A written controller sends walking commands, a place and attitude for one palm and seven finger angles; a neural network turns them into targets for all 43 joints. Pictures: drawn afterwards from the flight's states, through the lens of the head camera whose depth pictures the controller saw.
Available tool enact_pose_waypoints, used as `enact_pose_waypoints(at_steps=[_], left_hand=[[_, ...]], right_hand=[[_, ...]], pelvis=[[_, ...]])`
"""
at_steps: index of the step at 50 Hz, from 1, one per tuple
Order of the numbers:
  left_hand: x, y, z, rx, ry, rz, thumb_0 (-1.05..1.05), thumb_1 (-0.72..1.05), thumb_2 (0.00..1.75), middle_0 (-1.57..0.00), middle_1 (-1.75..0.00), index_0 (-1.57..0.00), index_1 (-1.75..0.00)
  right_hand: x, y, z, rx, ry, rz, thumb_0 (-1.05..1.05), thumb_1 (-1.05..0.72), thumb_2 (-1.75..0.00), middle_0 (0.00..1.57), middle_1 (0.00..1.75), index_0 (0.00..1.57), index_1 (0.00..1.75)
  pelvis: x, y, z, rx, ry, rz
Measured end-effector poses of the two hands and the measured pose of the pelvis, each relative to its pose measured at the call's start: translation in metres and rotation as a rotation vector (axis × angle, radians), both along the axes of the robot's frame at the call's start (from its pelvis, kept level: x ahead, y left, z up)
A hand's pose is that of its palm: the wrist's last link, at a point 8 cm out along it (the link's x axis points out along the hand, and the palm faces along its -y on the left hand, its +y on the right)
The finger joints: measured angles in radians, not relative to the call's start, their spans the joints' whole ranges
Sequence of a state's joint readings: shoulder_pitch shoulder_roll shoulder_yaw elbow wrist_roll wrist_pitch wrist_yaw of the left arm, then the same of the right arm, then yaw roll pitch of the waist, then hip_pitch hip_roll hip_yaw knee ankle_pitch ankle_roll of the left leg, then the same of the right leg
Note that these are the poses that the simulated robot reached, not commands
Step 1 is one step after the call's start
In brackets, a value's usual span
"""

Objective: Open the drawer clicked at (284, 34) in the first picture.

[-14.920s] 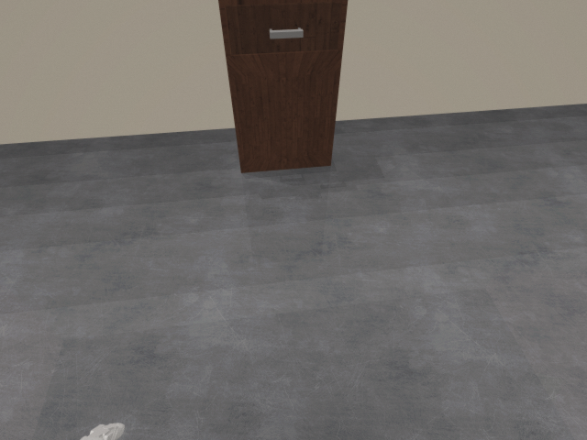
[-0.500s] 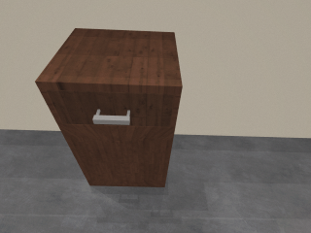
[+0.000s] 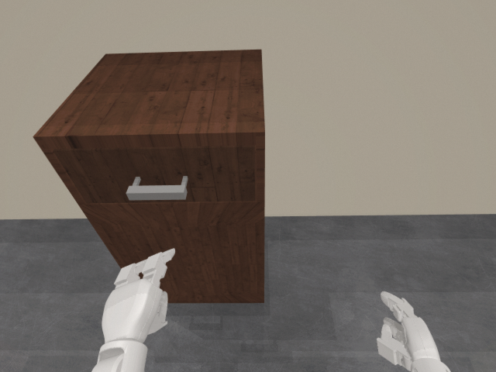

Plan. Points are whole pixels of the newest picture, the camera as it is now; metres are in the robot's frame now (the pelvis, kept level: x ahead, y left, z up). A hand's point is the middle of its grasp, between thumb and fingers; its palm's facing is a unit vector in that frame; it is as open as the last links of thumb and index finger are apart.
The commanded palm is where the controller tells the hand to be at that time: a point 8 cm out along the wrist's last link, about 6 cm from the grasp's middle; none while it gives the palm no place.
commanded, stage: raise the hand with hooked fingers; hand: left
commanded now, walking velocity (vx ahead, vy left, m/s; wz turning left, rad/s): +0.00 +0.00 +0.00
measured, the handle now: (159, 186) +0.52 +0.25 -0.02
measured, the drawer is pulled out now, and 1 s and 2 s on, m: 0.00 0.00 0.00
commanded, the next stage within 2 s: move the hooked fingers above the handle in 1.52 s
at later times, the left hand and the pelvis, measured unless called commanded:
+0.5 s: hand (152, 279) +0.27 +0.19 +0.01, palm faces -0.02 -0.10 -0.99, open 11.3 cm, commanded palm +0.24 +0.21 +0.07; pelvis +0.04 -0.04 -0.01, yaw -3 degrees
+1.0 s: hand (133, 219) +0.34 +0.22 +0.08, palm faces +0.13 -0.09 -0.99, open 13.7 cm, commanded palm +0.32 +0.23 +0.14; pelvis +0.04 +0.01 +0.01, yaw -4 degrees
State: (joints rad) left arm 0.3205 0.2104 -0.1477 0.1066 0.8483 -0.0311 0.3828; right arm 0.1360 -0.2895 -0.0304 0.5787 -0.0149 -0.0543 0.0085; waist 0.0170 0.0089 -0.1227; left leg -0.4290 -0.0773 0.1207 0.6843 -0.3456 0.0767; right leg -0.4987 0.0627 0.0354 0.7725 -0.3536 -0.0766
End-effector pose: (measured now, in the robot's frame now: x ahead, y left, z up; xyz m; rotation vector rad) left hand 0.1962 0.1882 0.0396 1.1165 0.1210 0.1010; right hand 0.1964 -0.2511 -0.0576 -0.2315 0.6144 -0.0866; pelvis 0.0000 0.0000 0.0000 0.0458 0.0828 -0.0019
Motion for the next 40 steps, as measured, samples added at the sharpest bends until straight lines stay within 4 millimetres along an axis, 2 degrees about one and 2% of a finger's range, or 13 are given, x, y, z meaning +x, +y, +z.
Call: enact_pose_waypoints(at_steps=[3,6,8,10,12,14,17,21,26,32,36,40], left_hand=[[-0.018,-0.008,-0.024,0.061,0.071,-0.015,0.01,0.60,0.76,-0.22,-0.50,-0.23,-0.50],[-0.043,0.002,-0.036,0.171,0.140,0.021,0.01,0.52,0.73,-0.24,-0.55,-0.24,-0.54],[-0.055,0.015,-0.033,0.261,0.155,0.060,0.00,0.47,0.71,-0.25,-0.58,-0.25,-0.58],[-0.058,0.030,-0.023,0.346,0.140,0.098,0.00,0.42,0.69,-0.26,-0.61,-0.26,-0.61],[-0.051,0.042,-0.010,0.400,0.096,0.131,0.00,0.37,0.67,-0.26,-0.64,-0.27,-0.64],[-0.034,0.047,0.002,0.410,0.041,0.145,0.00,0.32,0.65,-0.27,-0.67,-0.27,-0.67],[0.001,0.039,0.015,0.374,-0.020,0.123,0.01,0.25,0.62,-0.27,-0.72,-0.27,-0.71],[0.038,0.016,0.023,0.342,-0.014,0.035,0.00,0.16,0.58,-0.27,-0.77,-0.28,-0.77],[0.057,0.000,0.028,0.355,0.027,-0.060,0.00,0.05,0.53,-0.28,-0.85,-0.28,-0.84],[0.081,0.004,0.047,0.384,-0.064,-0.068,0.00,-0.09,0.47,-0.29,-0.94,-0.30,-0.94],[0.098,0.011,0.058,0.372,-0.121,-0.017,0.00,-0.18,0.43,-0.30,-1.00,-0.30,-0.99],[0.108,0.012,0.064,0.346,-0.110,0.007,0.00,-0.27,0.39,-0.30,-1.06,-0.31,-1.05]], right_hand=[[0.031,0.002,0.014,-0.014,0.027,0.063,0.01,-0.91,-0.90,0.20,0.30,0.19,0.30],[0.062,0.007,0.015,-0.028,0.043,0.136,0.01,-0.91,-0.90,0.20,0.30,0.19,0.30],[0.080,0.013,0.009,-0.022,0.045,0.175,0.01,-0.91,-0.90,0.20,0.30,0.19,0.30],[0.095,0.021,-0.001,-0.012,0.047,0.209,0.01,-0.91,-0.90,0.20,0.30,0.19,0.30],[0.105,0.028,-0.012,0.004,0.052,0.235,0.01,-0.91,-0.90,0.20,0.30,0.19,0.30],[0.109,0.035,-0.023,0.028,0.060,0.251,0.01,-0.91,-0.90,0.20,0.30,0.19,0.30],[0.104,0.040,-0.037,0.068,0.093,0.248,0.01,-0.91,-0.90,0.20,0.30,0.20,0.30],[0.080,0.032,-0.048,0.110,0.177,0.188,0.01,-0.91,-0.90,0.21,0.30,0.20,0.30],[0.040,-0.002,-0.053,0.104,0.258,0.041,0.01,-0.91,-0.90,0.21,0.30,0.20,0.30],[0.004,-0.043,-0.058,0.040,0.321,-0.116,0.01,-0.91,-0.90,0.20,0.30,0.20,0.30],[-0.007,-0.053,-0.057,0.032,0.333,-0.175,0.01,-0.91,-0.90,0.20,0.30,0.19,0.30],[-0.004,-0.045,-0.050,0.045,0.313,-0.195,0.01,-0.91,-0.90,0.20,0.30,0.19,0.30]], pelvis=[[0.007,-0.015,-0.001,0.007,0.026,-0.009],[0.014,-0.026,-0.004,0.002,0.046,-0.003],[0.019,-0.031,-0.007,-0.002,0.063,0.008],[0.024,-0.035,-0.011,-0.003,0.080,0.023],[0.026,-0.039,-0.015,-0.004,0.094,0.033],[0.028,-0.042,-0.018,-0.005,0.107,0.043],[0.030,-0.045,-0.020,0.000,0.124,0.045],[0.037,-0.046,-0.014,0.021,0.132,0.003],[0.046,-0.043,-0.005,0.041,0.123,-0.077],[0.049,-0.034,-0.002,0.033,0.128,-0.100],[0.048,-0.027,-0.001,0.023,0.127,-0.097],[0.047,-0.017,0.003,0.010,0.103,-0.091]])
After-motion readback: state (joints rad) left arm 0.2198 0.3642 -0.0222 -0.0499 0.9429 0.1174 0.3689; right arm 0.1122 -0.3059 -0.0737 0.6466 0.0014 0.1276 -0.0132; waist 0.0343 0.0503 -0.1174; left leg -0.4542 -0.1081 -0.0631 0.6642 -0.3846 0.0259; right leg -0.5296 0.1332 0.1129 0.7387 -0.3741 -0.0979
